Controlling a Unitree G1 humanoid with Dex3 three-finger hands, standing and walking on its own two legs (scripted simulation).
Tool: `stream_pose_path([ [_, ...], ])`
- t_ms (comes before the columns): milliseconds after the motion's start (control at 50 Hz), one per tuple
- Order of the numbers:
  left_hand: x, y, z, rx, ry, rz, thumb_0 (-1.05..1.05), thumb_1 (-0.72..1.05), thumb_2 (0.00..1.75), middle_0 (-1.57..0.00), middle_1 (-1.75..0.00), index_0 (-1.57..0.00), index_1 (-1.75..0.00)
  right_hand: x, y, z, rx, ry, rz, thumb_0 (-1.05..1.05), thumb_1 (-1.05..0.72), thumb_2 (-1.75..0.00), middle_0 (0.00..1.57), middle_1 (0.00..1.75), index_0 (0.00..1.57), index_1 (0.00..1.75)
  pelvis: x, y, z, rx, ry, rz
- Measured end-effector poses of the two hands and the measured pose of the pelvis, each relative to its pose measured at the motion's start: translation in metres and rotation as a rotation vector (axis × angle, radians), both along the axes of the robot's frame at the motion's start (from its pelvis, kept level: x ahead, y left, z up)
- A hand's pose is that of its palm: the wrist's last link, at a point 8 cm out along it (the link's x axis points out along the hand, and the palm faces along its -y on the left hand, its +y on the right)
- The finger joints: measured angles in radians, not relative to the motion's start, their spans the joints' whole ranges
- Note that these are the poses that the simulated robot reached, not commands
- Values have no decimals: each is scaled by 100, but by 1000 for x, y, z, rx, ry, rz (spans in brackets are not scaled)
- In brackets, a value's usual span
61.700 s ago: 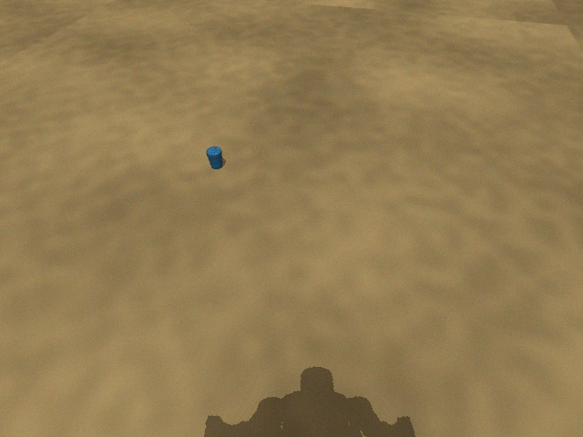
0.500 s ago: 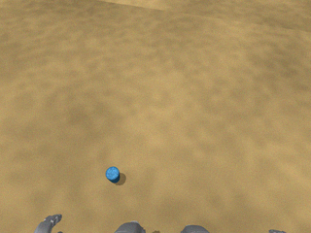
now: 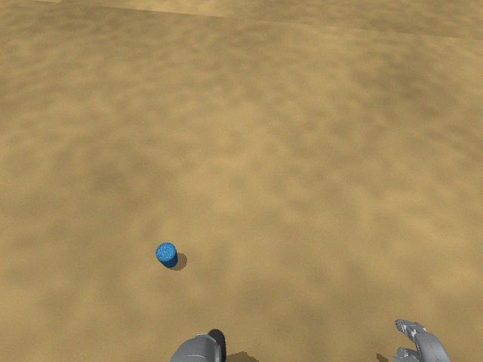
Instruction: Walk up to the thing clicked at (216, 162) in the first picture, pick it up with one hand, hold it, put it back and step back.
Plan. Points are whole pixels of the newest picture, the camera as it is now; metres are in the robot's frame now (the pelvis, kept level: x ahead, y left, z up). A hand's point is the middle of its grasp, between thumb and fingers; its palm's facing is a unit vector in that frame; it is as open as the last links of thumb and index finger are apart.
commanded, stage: step back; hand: left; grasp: from above
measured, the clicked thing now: (168, 256) +0.56 +0.32 -0.70
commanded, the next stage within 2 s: none
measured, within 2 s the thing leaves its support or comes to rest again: neither
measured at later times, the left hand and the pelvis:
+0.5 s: hand out of the picture -0.04 +0.25 -0.14, palm faces +0.13 -0.93 -0.35, open 7.4 cm; pelvis -0.14 -0.02 +0.01, yaw +9 degrees
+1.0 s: hand out of the picture -0.22 +0.23 -0.12, palm faces +0.08 -0.89 -0.44, open 7.4 cm; pelvis -0.29 -0.05 +0.01, yaw +6 degrees
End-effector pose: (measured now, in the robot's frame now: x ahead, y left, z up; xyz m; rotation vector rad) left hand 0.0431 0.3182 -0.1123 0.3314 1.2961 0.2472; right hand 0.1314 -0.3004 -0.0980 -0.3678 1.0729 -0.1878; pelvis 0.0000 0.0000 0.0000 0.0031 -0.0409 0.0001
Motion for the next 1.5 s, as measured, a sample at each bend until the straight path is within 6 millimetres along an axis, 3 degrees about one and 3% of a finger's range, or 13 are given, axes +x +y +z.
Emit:
stream_pose_path([
  [100, -63, -16, 22, 32, 8, 64, 1, 90, 90, -21, -30, -20, -30, -38, -20, -3, 17, 43, -12, 1, -90, -90, 21, 30, 21, 30, -26, -16, 9, 26, -12, 30],
  [160, -84, -20, 36, 56, 12, 94, 1, 90, 90, -21, -30, -20, -30, -64, -29, 2, 19, 78, -15, 1, -90, -90, 21, 30, 21, 30, -37, -20, 19, 51, 3, 35],
  [320, -73, -21, 37, 70, -147, 57, 1, 90, 90, -21, -30, -20, -30, -137, -39, -8, -35, 229, 28, 1, -91, -90, 20, 30, 21, 30, -82, -23, 13, 9, 29, 126],
  [440, -81, -17, 12, 12, -225, 52, 1, 90, 90, -21, -30, -20, -30, -163, -18, -9, -45, 218, 70, 1, -91, -90, 20, 30, 21, 30, -125, -17, 2, 31, 4, 152],
  [560, -113, -26, 13, -31, -210, 76, 1, 90, 90, -21, -30, -20, -30, -175, -9, 10, -41, 141, 91, 1, -90, -90, 21, 30, 21, 30, -153, -19, 13, -25, 17, 154],
  [680, -157, -33, 12, 0, -177, 55, 1, 90, 90, -21, -30, -20, -30, -174, -20, 13, -44, 32, 105, 1, -90, -90, 21, 30, 21, 30, -189, -31, 9, -19, 20, 104],
  [780, -201, -48, 8, 38, -128, 28, 1, 90, 90, -21, -30, -20, -30, -188, -41, -4, -10, -29, 84, 1, -90, -90, 21, 30, 21, 30, -225, -47, -3, -38, -9, 74],
  [880, -247, -59, 21, 44, -103, 27, 1, 90, 90, -21, -30, -20, -30, -231, -49, -7, 19, 19, 53, 1, -91, -90, 21, 30, 21, 30, -251, -55, 5, 14, 0, 65],
  [980, -269, -52, 29, 71, -124, 33, 1, 90, 90, -21, -30, -20, -30, -285, -56, -11, -5, 100, 51, 1, -90, -90, 21, 30, 21, 30, -281, -52, 7, 16, 28, 95],
  [1120, -295, -29, 9, 71, -207, 44, 1, 90, 90, -21, -30, -20, -30, -358, -44, -16, -53, 197, 88, 1, -91, -90, 20, 30, 21, 30, -338, -46, -6, 41, 5, 147],
  [1200, -324, -37, 7, 26, -168, 64, 1, 90, 90, -21, -30, -20, -30, -391, -37, 0, -41, 192, 85, 1, -90, -90, 21, 30, 21, 30, -360, -45, 5, -7, -5, 147],
  [1340, -379, -53, 8, -8, -127, 58, 1, 90, 90, -21, -30, -20, -30, -407, -47, 18, -60, 104, 83, 1, -90, -90, 21, 30, 21, 30, -399, -55, 15, -22, 20, 104],
  [1500, -442, -83, 6, 22, -72, 7, 1, 90, 90, -21, -30, -20, -30, -434, -79, -3, -16, -4, 58, 1, -90, -90, 21, 30, 21, 30, -452, -78, 0, -34, -11, 46],
])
